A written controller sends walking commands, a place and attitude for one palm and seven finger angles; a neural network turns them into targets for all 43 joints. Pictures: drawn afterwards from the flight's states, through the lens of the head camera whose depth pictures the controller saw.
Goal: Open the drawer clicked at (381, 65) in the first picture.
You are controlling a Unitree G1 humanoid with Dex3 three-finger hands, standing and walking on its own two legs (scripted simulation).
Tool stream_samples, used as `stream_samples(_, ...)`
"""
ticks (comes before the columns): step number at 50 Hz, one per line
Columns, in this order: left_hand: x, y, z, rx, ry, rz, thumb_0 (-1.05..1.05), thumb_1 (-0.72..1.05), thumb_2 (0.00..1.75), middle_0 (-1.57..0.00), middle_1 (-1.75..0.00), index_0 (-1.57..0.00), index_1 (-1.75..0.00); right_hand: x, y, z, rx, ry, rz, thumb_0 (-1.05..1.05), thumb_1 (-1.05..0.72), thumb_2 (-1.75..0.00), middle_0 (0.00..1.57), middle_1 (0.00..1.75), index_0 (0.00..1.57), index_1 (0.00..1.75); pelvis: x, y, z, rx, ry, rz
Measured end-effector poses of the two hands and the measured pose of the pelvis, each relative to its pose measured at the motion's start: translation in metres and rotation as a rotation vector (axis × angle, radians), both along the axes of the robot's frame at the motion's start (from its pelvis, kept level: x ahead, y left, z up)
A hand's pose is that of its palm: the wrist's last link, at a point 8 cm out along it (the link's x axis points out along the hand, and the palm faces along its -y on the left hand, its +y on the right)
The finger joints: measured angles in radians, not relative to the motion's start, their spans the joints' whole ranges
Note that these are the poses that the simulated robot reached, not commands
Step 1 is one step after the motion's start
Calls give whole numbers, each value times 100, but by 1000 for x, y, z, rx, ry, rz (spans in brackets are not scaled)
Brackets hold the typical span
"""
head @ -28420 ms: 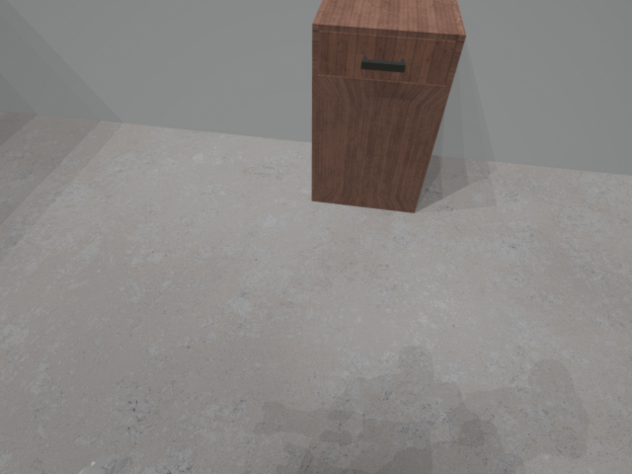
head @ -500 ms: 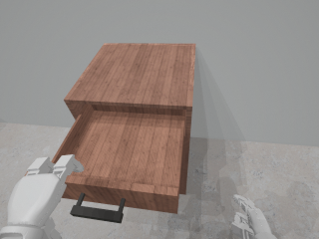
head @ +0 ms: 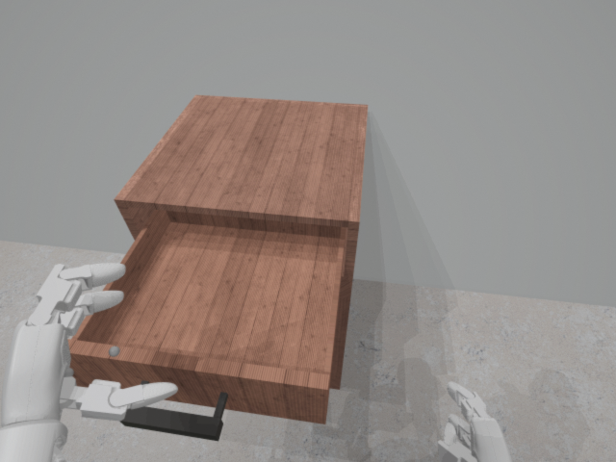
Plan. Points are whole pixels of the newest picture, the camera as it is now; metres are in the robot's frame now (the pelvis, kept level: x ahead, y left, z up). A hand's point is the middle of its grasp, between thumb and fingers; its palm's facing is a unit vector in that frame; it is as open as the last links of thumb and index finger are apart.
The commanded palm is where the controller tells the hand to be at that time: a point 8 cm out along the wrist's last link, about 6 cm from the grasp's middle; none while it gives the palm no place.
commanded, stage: draw the hand back to the body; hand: left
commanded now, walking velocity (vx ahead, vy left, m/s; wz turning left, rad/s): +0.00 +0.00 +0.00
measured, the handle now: (177, 407) +0.21 +0.22 -0.09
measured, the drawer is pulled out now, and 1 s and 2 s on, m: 0.30 0.30 0.30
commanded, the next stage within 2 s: step back with the hand held close in 0.70 s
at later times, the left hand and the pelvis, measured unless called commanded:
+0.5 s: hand (94, 343) +0.18 +0.23 +0.16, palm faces +0.41 -0.81 -0.42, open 8.6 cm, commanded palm +0.13 +0.26 +0.18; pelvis +0.00 -0.02 +0.01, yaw +0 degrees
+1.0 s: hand (91, 345) +0.18 +0.23 +0.15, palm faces +0.34 -0.81 -0.49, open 7.4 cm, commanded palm +0.11 +0.27 +0.18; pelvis -0.02 -0.01 +0.00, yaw +0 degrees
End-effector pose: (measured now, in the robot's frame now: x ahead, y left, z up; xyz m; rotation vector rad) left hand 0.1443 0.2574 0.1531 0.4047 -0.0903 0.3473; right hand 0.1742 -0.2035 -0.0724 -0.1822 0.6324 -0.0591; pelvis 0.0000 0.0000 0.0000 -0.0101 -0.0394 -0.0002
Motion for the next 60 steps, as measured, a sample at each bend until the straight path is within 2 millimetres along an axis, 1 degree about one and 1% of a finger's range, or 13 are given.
stream_samples(5,2,6,9,33,-2,9,-1,-9,47,-28,-94,-28,-94,3,-6,-1,9,7,-4,1,-90,-89,21,30,20,30,0,-4,2,1,2,-4)
stream_samples(14,-4,4,15,53,19,31,-1,22,60,-26,-74,-26,-74,12,-20,0,4,3,-17,1,-90,-89,21,30,20,30,1,-8,4,3,7,-3)
stream_samples(22,-7,6,23,66,-14,62,0,49,72,-24,-56,-24,-56,17,-23,2,7,-8,-12,1,-90,-90,20,30,20,30,-1,-13,5,5,-3,0)
stream_samples(28,-6,4,20,52,-7,65,0,70,81,-22,-43,-22,-43,16,-24,2,16,-4,-11,1,-90,-90,20,30,20,30,-2,-16,5,5,-5,-2)
stream_samples(32,-6,1,18,48,5,57,1,79,85,-21,-36,-21,-36,13,-25,1,14,3,-13,1,-90,-89,21,30,20,30,-3,-17,5,5,-5,-4)
stream_samples(41,-7,2,19,54,3,55,1,88,89,-21,-31,-21,-31,6,-28,-2,11,20,-26,1,-90,-89,21,30,20,30,-4,-17,6,5,-8,-5)
stream_samples(46,-4,10,28,117,-23,37,1,89,89,-21,-30,-21,-30,0,-30,-2,-3,60,-29,1,-90,-89,21,30,20,30,-10,-15,5,-6,33,6)
stream_samples(54,-6,12,17,142,58,-50,1,89,89,-21,-30,-21,-30,-16,-37,-4,-49,128,-90,1,-90,-89,21,30,20,30,-21,-2,4,-4,86,-3)
stream_samples(60,-16,26,17,166,58,-67,1,89,89,-21,-30,-21,-30,-26,-30,-1,-65,133,-115,1,-90,-89,20,30,20,30,-31,7,1,-3,93,-2)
